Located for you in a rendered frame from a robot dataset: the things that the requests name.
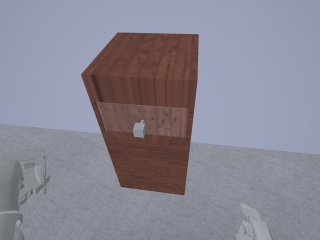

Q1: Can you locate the handle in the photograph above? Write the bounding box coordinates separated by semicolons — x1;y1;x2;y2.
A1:
133;120;146;138

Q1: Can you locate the left robot forearm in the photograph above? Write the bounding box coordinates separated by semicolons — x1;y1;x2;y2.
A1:
0;210;25;240

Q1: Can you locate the robot left hand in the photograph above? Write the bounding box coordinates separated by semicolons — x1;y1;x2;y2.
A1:
0;146;50;212

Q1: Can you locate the cabinet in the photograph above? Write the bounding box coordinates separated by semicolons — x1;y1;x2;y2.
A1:
81;32;199;195

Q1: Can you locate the drawer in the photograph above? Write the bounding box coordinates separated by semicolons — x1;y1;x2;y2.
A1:
96;102;188;138

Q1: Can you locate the robot right hand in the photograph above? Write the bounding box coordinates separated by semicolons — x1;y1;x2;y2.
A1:
235;203;274;240

